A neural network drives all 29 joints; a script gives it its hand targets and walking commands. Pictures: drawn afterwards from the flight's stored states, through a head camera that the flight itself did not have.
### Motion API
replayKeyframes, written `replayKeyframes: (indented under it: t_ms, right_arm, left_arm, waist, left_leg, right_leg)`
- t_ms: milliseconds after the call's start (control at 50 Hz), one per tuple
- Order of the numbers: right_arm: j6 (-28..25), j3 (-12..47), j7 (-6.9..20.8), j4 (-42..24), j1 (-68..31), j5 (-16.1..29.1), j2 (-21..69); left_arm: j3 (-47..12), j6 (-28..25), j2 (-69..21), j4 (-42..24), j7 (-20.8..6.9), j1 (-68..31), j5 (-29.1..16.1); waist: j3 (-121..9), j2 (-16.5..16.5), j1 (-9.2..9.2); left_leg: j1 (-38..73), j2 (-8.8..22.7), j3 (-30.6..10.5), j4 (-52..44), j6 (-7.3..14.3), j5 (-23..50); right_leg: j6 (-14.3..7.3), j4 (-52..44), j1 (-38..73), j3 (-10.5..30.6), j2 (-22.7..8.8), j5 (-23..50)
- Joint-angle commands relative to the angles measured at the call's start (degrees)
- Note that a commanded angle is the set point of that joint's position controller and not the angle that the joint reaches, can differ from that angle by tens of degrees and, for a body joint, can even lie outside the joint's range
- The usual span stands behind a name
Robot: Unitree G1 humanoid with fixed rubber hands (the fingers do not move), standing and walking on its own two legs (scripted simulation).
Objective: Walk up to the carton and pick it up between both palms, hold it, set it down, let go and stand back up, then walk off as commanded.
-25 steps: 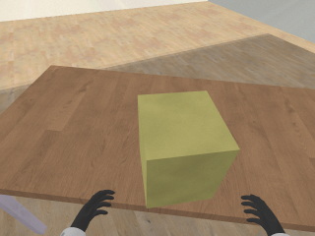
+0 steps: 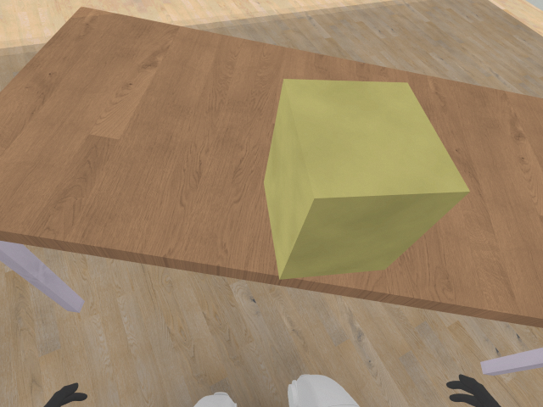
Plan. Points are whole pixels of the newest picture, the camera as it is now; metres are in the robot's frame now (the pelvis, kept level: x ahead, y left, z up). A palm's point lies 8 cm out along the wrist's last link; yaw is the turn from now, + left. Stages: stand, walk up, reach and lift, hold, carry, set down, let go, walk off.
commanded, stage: walk off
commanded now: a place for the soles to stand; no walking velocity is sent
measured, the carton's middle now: (340, 185) +0.45 -0.08 +0.04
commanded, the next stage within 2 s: stand in 0.76 s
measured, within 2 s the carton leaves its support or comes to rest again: neither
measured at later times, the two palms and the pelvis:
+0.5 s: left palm out of the picture -0.05 +0.28 -0.13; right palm out of the picture +0.03 -0.34 -0.08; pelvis -0.12 -0.05 -0.02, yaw +0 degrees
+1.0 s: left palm out of the picture -0.08 +0.32 -0.11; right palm out of the picture -0.07 -0.32 -0.09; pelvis -0.13 -0.01 +0.00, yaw +1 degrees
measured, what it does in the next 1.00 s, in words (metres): walks backwards: right foot, then left foot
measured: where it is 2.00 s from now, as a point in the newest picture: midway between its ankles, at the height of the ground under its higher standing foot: outside the picture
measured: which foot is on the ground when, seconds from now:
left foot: down 0.00-0.54, up 0.56-0.88, down 0.90-1.00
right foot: up 0.00-0.52, down 0.54-0.92, up 0.94-1.00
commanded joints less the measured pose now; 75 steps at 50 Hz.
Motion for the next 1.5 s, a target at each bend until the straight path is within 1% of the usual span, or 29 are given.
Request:
replayKeyframes:
  t_ms: [0,80,260,380,460,500,520,540,560,620,760,800,840,860,880,900,920,1000,1060,1120,1160,1200,1220,1260,1280,1320,1360,1400,1480]
  right_arm:
    - [-0.99,-7.52,-2.62,-1.36,3.72,-2.66,-12.19]
    - [-1.0,-7.77,-2.89,0.3,4.89,-2.25,-13.08]
    - [0.05,-7.59,-1.59,-0.17,-2.43,-2.62,-14.72]
    - [0.79,-7.78,-1.27,-0.34,-6.19,-3.48,-14.92]
    - [2.11,-8.61,-0.5,0.0,-9.41,-3.56,-16.84]
    - [3.17,-8.45,-0.48,0.58,-8.96,-3.94,-14.15]
    - [3.34,-7.56,-0.54,1.54,-6.62,-3.56,-11.35]
    - [3.84,-8.15,-0.69,1.93,-8.62,-3.49,-12.72]
    - [4.08,-9.03,-0.96,3.12,-7.36,-3.29,-14.21]
    - [3.49,-8.64,-0.1,5.86,-2.54,-2.22,-13.92]
    - [0.92,-6.81,0.47,8.29,-4.0,-2.4,-12.15]
    - [0.14,-6.79,0.48,8.86,-2.58,-2.33,-11.99]
    - [-0.89,-6.96,0.42,10.95,3.47,-2.08,-11.51]
    - [-1.68,-7.4,0.44,12.66,6.16,-2.36,-11.81]
    - [-2.11,-8.14,0.03,12.57,6.21,-3.45,-13.78]
    - [-2.69,-8.07,-0.33,10.92,2.98,-3.94,-16.85]
    - [-2.99,-7.5,-0.33,10.71,0.55,-3.16,-18.63]
    - [-3.76,-5.79,-1.01,11.22,-2.1,-2.33,-12.96]
    - [-3.49,-6.03,-1.36,12.36,2.24,-1.55,-13.17]
    - [-3.43,-5.98,-1.65,12.73,0.64,-0.92,-13.38]
    - [-3.46,-5.9,-1.52,12.06,-2.82,-0.26,-13.48]
    - [-3.14,-5.52,-1.48,11.49,-1.65,0.04,-11.92]
    - [-2.89,-5.66,-1.48,11.8,-0.85,-0.01,-11.49]
    - [-3.21,-4.93,-0.99,13.09,-0.34,-0.94,-9.22]
    - [-3.56,-4.83,-0.83,14.44,1.18,-1.43,-9.03]
    - [-4.02,-5.9,-1.17,14.82,0.04,-2.11,-12.93]
    - [-3.89,-6.09,-1.93,15.05,-0.02,-1.93,-14.83]
    - [-3.66,-6.07,-2.04,15.92,-0.42,-1.65,-13.61]
    - [-3.29,-5.97,-1.67,15.53,-3.06,-0.42,-13.6]
  left_arm:
    - [1.19,-1.78,8.19,-4.0,0.91,1.4,-0.7]
    - [1.29,-1.99,8.21,-2.27,1.1,2.99,-0.84]
    - [2.21,-1.59,10.43,2.33,0.89,6.28,-0.08]
    - [2.33,-2.17,10.09,3.54,0.48,8.13,-0.06]
    - [2.93,-2.95,10.08,6.36,0.17,14.92,-0.49]
    - [3.41,-3.84,11.14,7.71,0.76,16.42,-0.16]
    - [3.59,-4.5,14.24,4.83,1.37,11.5,1.05]
    - [4.3,-4.76,18.46,3.14,1.82,5.36,2.18]
    - [4.48,-4.85,19.23,2.37,1.97,-0.53,1.84]
    - [3.22,-6.19,14.95,1.91,2.38,-4.05,0.76]
    - [2.58,-6.98,13.84,5.2,1.28,3.5,0.49]
    - [2.4,-6.66,14.37,5.83,1.14,4.15,0.24]
    - [2.19,-6.2,13.6,5.99,0.75,0.78,-0.26]
    - [1.81,-5.78,12.2,6.83,0.73,0.13,-0.79]
    - [0.73,-5.61,8.55,6.85,0.73,0.83,-1.21]
    - [0.17,-5.79,5.76,6.23,0.83,0.75,-1.81]
    - [0.93,-5.84,7.74,5.97,1.22,-1.85,-1.5]
    - [0.69,-7.21,7.94,8.87,0.58,-0.97,-2.52]
    - [0.26,-7.26,7.65,8.47,0.23,-3.07,-1.95]
    - [0.22,-7.43,7.67,9.5,0.58,-1.99,-1.86]
    - [0.72,-8.05,9.83,10.92,0.92,2.43,-1.69]
    - [1.53,-8.36,12.79,10.74,1.4,6.34,-1.66]
    - [1.73,-8.39,12.77,10.66,1.54,6.36,-1.84]
    - [0.04,-7.89,11.42,10.44,1.88,0.16,-1.72]
    - [-0.62,-7.71,10.21,9.82,1.48,-2.59,-1.78]
    - [-1.65,-7.46,6.93,9.87,1.26,-2.53,-2.15]
    - [-1.84,-6.83,5.7,10.19,0.97,-4.34,-2.43]
    - [-1.66,-7.23,6.84,10.56,0.89,-6.87,-2.45]
    - [-1.2,-7.39,6.42,12.83,0.76,-5.59,-2.17]
  waist:
    - [-12.26,9.02,-3.4]
    - [-13.84,8.48,-3.06]
    - [-9.32,9.93,-1.81]
    - [-11.65,14.04,-0.98]
    - [-13.6,18.12,1.99]
    - [-10.49,8.39,3.28]
    - [-5.54,-6.47,1.47]
    - [-2.79,-3.97,1.53]
    - [0.06,0.56,-0.25]
    - [-5.25,1.24,-3.06]
    - [-11.16,-4.78,1.51]
    - [-11.78,-6.76,1.65]
    - [-12.61,-7.05,-1.69]
    - [-13.47,-2.71,-3.17]
    - [-10.51,6.93,-3.49]
    - [-6.3,11.55,-2.67]
    - [-3.57,11.36,-2.97]
    - [-7.69,10.12,-1.31]
    - [-12.54,12.54,-3.13]
    - [-13.47,8.15,-1.47]
    - [-17.62,4.21,1.84]
    - [-22.77,2.43,3.36]
    - [-22.87,0.4,2.68]
    - [-19.35,-1.51,-1.03]
    - [-16.82,-0.82,-2.47]
    - [-13.85,5.27,-1.71]
    - [-9.35,11.31,-2.34]
    - [-6.31,10.37,-3.98]
    - [-8.88,10.38,-2.04]
  left_leg:
    - [20.52,13.95,-20.85,-11.11,1.3,36.84]
    - [18.89,13.82,-20.23,-10.07,1.0,37.61]
    - [2.65,14.43,-22.47,-19.69,6.03,-10.46]
    - [-0.45,16.25,-20.92,-17.84,8.06,-12.17]
    - [-10.79,13.67,-14.22,-14.93,4.48,-15.92]
    - [-21.47,6.13,-7.06,1.88,-0.56,-16.12]
    - [-24.96,-1.54,-1.01,18.51,-3.0,-11.8]
    - [-19.86,-5.85,-9.62,28.98,-4.72,-9.95]
    - [-16.3,-6.09,-13.64,35.99,-4.68,-6.8]
    - [-16.08,-5.65,-14.13,36.73,-4.83,-0.97]
    - [-13.51,-0.06,-7.65,11.86,-5.18,-8.66]
    - [-9.18,0.93,-6.28,2.81,-4.28,-11.38]
    - [2.28,0.2,-5.53,-10.53,-2.8,-9.91]
    - [12.19,0.57,-7.1,-18.51,-2.06,-5.03]
    - [12.72,4.95,-16.74,-22.99,-2.11,-9.37]
    - [9.61,14.98,-32.2,-23.49,0.27,-1.55]
    - [5.22,18.78,-37.68,-23.23,3.18,6.4]
    - [15.05,9.91,-18.52,-11.23,-2.52,43.36]
    - [21.37,9.48,-18.18,-8.71,-4.33,51.53]
    - [17.13,8.97,-15.67,-6.42,-5.78,53.57]
    - [4.42,6.15,-10.16,-0.71,-7.9,48.44]
    - [-1.24,0.81,-5.04,11.72,-8.41,25.84]
    - [-2.26,0.23,-2.89,9.19,-8.03,10.21]
    - [-0.29,2.44,-4.73,-9.07,-5.26,-1.9]
    - [2.68,3.46,-5.67,-18.98,-4.34,5.73]
    - [16.15,9.93,-15.59,-14.05,-3.06,41.58]
    - [21.6,15.23,-22.81,-14.31,-3.55,56.66]
    - [21.57,12.9,-19.56,-13.96,-5.45,55.95]
    - [15.64,8.32,-12.61,-11.45,-8.81,55.28]
  right_leg:
    - [-0.27,1.0,-11.3,13.15,0.23,0.53]
    - [-0.15,-0.5,-9.02,13.24,-0.02,-0.67]
    - [0.45,-3.19,-1.49,8.72,-0.8,0.21]
    - [-0.42,-13.58,3.69,5.53,-4.87,-0.93]
    - [-2.02,-30.11,18.81,2.96,-6.96,0.32]
    - [-3.55,-42.86,23.82,13.73,-8.83,-5.87]
    - [-5.02,-56.1,13.93,29.88,-17.33,-19.51]
    - [-8.56,-64.07,-2.15,43.8,-27.16,-22.26]
    - [-8.36,-64.95,-8.91,42.39,-27.12,-25.92]
    - [-4.52,-56.31,2.25,29.11,-17.54,-17.0]
    - [-9.59,-53.93,21.33,25.49,-18.2,-13.44]
    - [-10.75,-52.23,21.07,24.78,-19.62,-5.9]
    - [-8.97,-47.89,14.89,19.28,-18.07,-1.81]
    - [-6.79,-41.65,7.53,13.5,-15.07,-0.67]
    - [-3.72,-31.68,1.84,7.8,-10.75,3.5]
    - [-0.99,-26.54,-5.03,5.61,-4.12,-1.73]
    - [-0.64,-24.98,-4.85,8.2,-4.64,-6.3]
    - [-1.48,-32.32,0.7,4.35,-7.89,4.21]
    - [-2.52,-34.99,0.1,1.88,-8.71,5.7]
    - [-4.26,-40.73,6.75,2.02,-9.17,12.92]
    - [-7.74,-43.66,24.05,6.98,-11.46,35.27]
    - [-15.72,-41.86,30.35,19.97,-20.51,45.49]
    - [-17.24,-40.41,32.87,20.31,-22.51,50.39]
    - [-13.22,-38.34,28.94,15.83,-21.52,55.49]
    - [-9.53,-35.35,26.29,11.09,-18.09,56.77]
    - [-3.85,-31.43,6.45,6.08,-10.95,29.86]
    - [-1.86,-31.21,-4.23,5.09,-7.27,-2.66]
    - [-2.05,-32.56,-4.48,4.53,-7.36,-0.27]
    - [-3.33,-41.73,8.04,-0.04,-7.47,13.57]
